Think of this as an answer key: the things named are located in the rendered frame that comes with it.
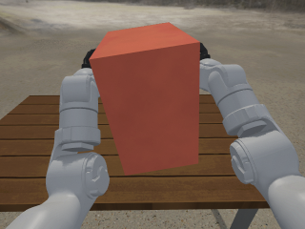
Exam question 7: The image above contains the right robot upper arm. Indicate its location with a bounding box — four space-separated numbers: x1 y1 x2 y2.
230 129 305 229

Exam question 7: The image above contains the carton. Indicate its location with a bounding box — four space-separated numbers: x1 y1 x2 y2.
89 22 200 176

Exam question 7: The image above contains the table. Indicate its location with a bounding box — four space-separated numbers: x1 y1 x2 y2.
0 94 270 229

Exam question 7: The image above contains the robot left hand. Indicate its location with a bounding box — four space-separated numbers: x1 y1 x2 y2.
81 48 96 69

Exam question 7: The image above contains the left robot upper arm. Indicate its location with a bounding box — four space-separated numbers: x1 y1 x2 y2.
6 152 110 229

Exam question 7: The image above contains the robot right hand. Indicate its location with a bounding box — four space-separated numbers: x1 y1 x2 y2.
199 42 211 60

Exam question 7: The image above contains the left robot forearm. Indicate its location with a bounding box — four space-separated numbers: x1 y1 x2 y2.
46 68 101 192

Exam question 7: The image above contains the right robot forearm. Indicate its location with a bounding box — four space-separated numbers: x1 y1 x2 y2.
199 58 299 169

